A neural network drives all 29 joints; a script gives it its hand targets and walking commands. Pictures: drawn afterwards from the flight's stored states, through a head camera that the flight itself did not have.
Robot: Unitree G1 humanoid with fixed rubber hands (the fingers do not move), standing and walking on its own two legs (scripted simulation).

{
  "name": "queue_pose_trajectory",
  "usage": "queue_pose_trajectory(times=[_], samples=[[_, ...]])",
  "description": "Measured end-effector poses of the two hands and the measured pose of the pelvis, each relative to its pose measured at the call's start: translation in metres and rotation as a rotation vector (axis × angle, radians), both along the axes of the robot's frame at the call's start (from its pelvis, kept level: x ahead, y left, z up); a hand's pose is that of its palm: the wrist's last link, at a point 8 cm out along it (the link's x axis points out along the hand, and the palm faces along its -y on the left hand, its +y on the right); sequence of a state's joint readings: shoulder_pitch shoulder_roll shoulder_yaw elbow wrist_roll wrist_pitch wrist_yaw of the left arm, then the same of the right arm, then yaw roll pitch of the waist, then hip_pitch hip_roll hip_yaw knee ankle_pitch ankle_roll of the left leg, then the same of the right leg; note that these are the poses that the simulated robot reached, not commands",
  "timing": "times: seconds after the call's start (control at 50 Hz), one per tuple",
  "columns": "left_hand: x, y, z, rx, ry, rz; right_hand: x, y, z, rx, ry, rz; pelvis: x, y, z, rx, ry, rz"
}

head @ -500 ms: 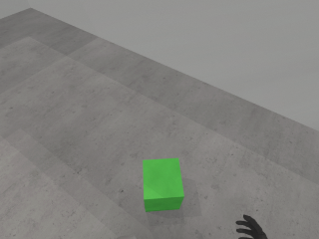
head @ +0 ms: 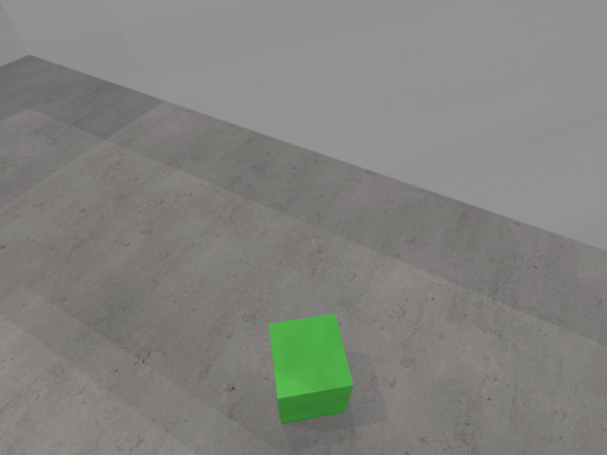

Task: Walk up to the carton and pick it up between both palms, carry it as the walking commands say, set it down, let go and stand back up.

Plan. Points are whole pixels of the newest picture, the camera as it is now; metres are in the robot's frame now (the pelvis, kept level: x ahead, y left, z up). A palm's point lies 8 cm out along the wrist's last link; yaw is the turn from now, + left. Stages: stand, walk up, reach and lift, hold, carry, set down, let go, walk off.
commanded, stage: walk up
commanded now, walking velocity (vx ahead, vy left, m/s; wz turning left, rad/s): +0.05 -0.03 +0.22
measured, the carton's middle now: (307, 369) +0.46 -0.02 -0.65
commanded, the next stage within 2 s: stand in 0.80 s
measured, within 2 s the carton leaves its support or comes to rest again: neither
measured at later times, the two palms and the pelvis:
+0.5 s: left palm out of the picture +0.01 +0.25 -0.15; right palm out of the picture +0.12 -0.24 -0.14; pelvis +0.02 +0.00 -0.01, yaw +5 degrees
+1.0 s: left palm out of the picture -0.01 +0.20 -0.14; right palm out of the picture +0.06 -0.25 -0.14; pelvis +0.03 -0.02 +0.00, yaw +6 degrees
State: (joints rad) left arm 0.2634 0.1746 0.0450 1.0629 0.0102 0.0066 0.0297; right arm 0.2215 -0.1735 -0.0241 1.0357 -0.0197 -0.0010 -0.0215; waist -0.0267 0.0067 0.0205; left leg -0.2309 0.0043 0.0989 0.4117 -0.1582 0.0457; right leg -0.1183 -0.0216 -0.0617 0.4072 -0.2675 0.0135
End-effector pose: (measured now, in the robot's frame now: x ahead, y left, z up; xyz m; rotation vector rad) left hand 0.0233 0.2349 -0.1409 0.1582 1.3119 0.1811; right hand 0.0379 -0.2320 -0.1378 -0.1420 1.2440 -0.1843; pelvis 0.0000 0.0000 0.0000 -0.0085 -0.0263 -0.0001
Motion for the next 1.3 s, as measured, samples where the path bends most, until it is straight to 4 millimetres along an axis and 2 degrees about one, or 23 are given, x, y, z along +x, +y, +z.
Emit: queue_pose_trajectory(times=[0.06,0.12,0.24,0.32,0.42,0.48,0.6,0.72,0.82,1.0,1.02,1.04,1.12,1.16,1.22,1.3], samples=[[-0.008,-0.003,-0.002,0.008,0.011,0.017,-0.015,-0.009,-0.002,-0.009,0.049,-0.005,0.000,-0.005,-0.001,0.000,0.008,0.018],[-0.016,-0.006,-0.001,0.014,0.005,0.046,-0.017,-0.018,-0.003,-0.018,0.078,0.012,0.000,-0.009,-0.002,-0.006,0.016,0.039],[-0.039,-0.010,-0.010,-0.007,0.087,0.091,0.016,-0.016,0.001,-0.032,0.028,0.064,0.014,-0.009,-0.005,-0.016,0.013,0.061],[-0.030,-0.008,-0.011,-0.008,0.065,0.112,0.038,-0.009,0.000,-0.034,0.009,0.082,0.021,-0.005,-0.006,-0.012,0.017,0.074],[-0.021,0.008,-0.014,0.029,0.045,0.136,0.074,-0.004,-0.002,-0.043,-0.057,0.111,0.023,0.000,-0.013,-0.002,0.020,0.089],[-0.015,0.014,-0.013,0.046,0.040,0.136,0.085,-0.004,-0.002,-0.046,-0.087,0.113,0.021,0.000,-0.015,0.007,0.024,0.091],[-0.004,0.003,-0.003,0.057,-0.002,0.119,0.076,-0.012,-0.005,-0.028,-0.054,0.123,0.019,-0.012,-0.010,0.013,0.024,0.104],[-0.011,-0.014,0.002,0.023,0.003,0.129,0.067,-0.014,-0.002,-0.004,-0.019,0.130,0.022,-0.017,-0.002,0.009,0.015,0.116],[-0.016,-0.028,0.000,-0.015,0.023,0.131,0.049,-0.014,-0.001,-0.004,0.029,0.114,0.024,-0.019,0.001,0.006,0.009,0.109],[-0.036,-0.035,-0.004,-0.032,0.087,0.145,0.026,-0.013,-0.002,-0.006,0.105,0.100,0.027,-0.019,0.002,0.006,0.014,0.112],[-0.028,-0.035,-0.004,-0.033,0.067,0.131,0.035,-0.011,-0.002,0.001,0.080,0.109,0.026,-0.019,0.000,0.004,0.044,0.105],[-0.011,-0.032,-0.005,-0.030,0.029,0.119,0.053,-0.009,-0.002,0.001,0.038,0.130,0.022,-0.020,-0.004,0.003,0.074,0.095],[0.082,-0.013,-0.004,-0.005,-0.087,0.059,0.137,-0.001,0.000,-0.002,-0.064,0.208,0.006,-0.020,-0.022,-0.002,0.120,0.080],[0.118,-0.007,0.003,-0.005,-0.102,0.059,0.165,-0.002,0.007,-0.013,-0.066,0.214,0.005,-0.019,-0.026,0.006,0.144,0.071],[0.141,-0.007,0.011,-0.012,-0.081,0.067,0.177,-0.003,0.014,-0.017,-0.026,0.202,0.010,-0.016,-0.025,0.009,0.175,0.055],[0.139,-0.018,0.010,-0.036,-0.058,0.072,0.163,-0.005,0.010,0.001,0.020,0.193,0.020,-0.012,-0.024,0.010,0.205,0.045]])
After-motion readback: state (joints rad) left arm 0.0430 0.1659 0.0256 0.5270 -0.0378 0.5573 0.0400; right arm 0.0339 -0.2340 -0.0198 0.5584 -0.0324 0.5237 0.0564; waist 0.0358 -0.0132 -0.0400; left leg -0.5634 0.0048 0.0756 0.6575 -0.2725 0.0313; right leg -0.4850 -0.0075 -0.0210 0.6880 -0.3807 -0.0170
